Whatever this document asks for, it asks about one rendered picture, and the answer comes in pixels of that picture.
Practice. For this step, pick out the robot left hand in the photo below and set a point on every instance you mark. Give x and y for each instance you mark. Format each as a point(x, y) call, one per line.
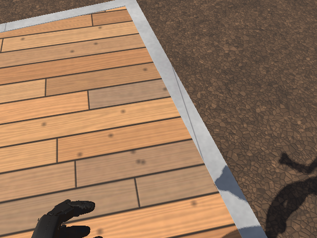
point(49, 225)

